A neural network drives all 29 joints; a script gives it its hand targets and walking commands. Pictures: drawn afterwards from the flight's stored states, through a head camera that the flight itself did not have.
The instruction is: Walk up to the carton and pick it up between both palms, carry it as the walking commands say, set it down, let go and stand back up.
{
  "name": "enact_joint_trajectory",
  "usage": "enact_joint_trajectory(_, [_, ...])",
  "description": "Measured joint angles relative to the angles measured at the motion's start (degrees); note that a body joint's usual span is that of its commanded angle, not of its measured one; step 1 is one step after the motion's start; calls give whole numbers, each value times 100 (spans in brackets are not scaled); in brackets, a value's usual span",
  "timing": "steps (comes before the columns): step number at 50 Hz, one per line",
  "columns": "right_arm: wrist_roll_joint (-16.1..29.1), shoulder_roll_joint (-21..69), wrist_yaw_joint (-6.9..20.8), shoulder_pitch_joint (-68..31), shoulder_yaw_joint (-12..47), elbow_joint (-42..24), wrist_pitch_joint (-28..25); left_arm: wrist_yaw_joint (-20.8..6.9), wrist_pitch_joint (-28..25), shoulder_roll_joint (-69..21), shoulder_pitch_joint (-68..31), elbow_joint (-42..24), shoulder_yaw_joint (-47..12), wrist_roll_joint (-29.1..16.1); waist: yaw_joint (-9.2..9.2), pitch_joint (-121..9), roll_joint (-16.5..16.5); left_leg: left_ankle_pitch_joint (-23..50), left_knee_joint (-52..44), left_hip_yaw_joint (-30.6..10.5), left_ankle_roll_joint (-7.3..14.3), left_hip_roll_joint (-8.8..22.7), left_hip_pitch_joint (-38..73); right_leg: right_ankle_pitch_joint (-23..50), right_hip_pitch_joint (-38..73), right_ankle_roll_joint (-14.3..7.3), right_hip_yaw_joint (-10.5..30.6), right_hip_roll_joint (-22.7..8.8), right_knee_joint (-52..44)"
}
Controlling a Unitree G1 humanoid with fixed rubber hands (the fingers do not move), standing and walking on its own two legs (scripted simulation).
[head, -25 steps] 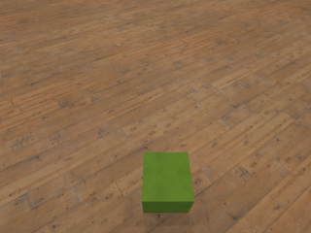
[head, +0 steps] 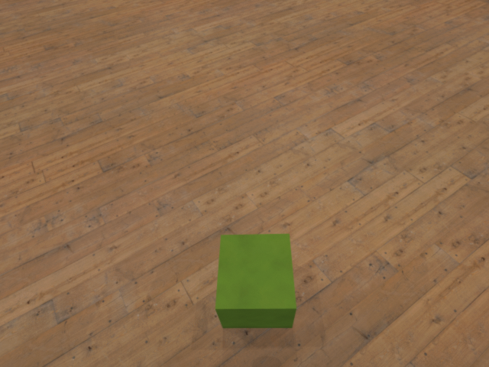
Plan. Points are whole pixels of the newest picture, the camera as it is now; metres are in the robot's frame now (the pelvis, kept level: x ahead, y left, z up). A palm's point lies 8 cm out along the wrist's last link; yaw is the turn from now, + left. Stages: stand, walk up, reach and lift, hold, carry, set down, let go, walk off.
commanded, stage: walk up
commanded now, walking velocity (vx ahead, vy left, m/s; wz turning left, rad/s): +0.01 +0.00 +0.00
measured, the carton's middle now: (256, 280) +0.54 +0.03 -0.66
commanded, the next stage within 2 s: stand in 0.36 s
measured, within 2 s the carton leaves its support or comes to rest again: neither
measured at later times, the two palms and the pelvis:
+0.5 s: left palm out of the picture +0.02 +0.24 -0.14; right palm out of the picture +0.02 -0.21 -0.14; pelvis -0.02 +0.01 +0.00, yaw +0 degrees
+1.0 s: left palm out of the picture +0.14 +0.24 -0.12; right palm out of the picture +0.13 -0.23 -0.12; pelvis -0.01 +0.01 -0.01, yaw -1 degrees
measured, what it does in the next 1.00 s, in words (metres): steps on the spot: left foot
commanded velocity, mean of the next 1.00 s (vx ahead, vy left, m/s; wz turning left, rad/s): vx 0.01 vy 0.00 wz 0.00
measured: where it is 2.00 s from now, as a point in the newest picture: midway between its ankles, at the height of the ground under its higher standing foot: outside the picture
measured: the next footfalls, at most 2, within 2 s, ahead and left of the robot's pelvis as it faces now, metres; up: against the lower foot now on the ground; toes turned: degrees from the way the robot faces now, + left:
left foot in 0.04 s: +0.04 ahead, +0.15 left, +0.00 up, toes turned +3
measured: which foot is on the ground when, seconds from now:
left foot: up 0.00-0.02, down 0.04-1.00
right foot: down 0.00-1.00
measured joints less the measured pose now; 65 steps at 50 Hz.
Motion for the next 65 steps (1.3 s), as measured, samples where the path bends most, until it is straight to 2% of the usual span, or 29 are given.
enact_joint_trajectory(2, [-7,15,0,1,0,-1,-2,0,0,-5,11,60,0,0,-2,-4,13,144,-325,-5,18,-3,157,21,-2,16,-50,59,0])
enact_joint_trajectory(4, [-31,59,0,1,1,21,-18,11,-1,1,18,104,1,0,0,-6,-28,638,-450,13,57,-4,198,52,5,51,-25,68,-1])
enact_joint_trajectory(11, [-66,354,-25,0,-1,76,-43,12,-2,68,19,111,0,0,1,-27,-111,609,-452,44,77,-31,203,191,35,90,4,44,-96])
enact_joint_trajectory(35, [-31,326,-28,0,0,152,-121,12,-2,68,19,111,0,0,1,-27,-111,621,-452,44,79,-31,202,193,36,88,5,44,-99])
enact_joint_trajectory(37, [128,281,-12,-64,-3,-126,138,12,277,103,10,-418,0,0,3,13,-110,552,-281,44,120,-25,69,118,-98,49,17,44,70])
enact_joint_trajectory(39, [142,174,26,-335,-2,-621,614,-6,659,193,-147,-1285,0,0,2,110,-110,446,-28,44,145,-11,-102,26,-272,31,35,44,315])
enact_joint_trajectory(41, [72,29,108,-708,-1,-1109,1149,-62,1136,326,-504,-1869,0,0,1,181,-111,358,186,44,147,2,-246,-50,-421,19,52,44,529])
enact_joint_trajectory(45, [21,-178,179,-1181,0,-1679,2055,-261,2084,514,-997,-2344,-2,-1,1,195,-111,302,306,44,140,10,-334,-119,-522,27,64,45,671])
enact_joint_trajectory(48, [30,-175,198,-1180,1,-1774,2295,-409,2376,507,-988,-2405,-2,-1,1,213,-111,253,306,44,139,10,-335,-175,-523,33,65,45,674])
enact_joint_trajectory(51, [28,-42,252,-1182,3,-1793,2238,-500,2322,464,-986,-2417,0,-1,1,268,-111,220,314,44,123,11,-415,-208,-603,42,66,45,680])
enact_joint_trajectory(54, [-32,158,284,-1185,2,-1911,1917,-509,1983,429,-988,-2513,14,0,1,276,-111,173,448,45,110,21,-732,-241,-916,54,75,44,795])
enact_joint_trajectory(59, [-225,374,284,-1202,-11,-1943,1367,-508,1440,335,-991,-2537,201,1,1,235,-111,63,837,45,108,27,-1526,-331,-1708,72,103,23,1167])
enact_joint_trajectory(65, [-133,326,252,-1426,-245,-2033,956,-472,1071,298,-1175,-2631,418,1,1,-24,-111,20,1315,45,111,27,-2654,-357,-2837,76,143,-8,1627])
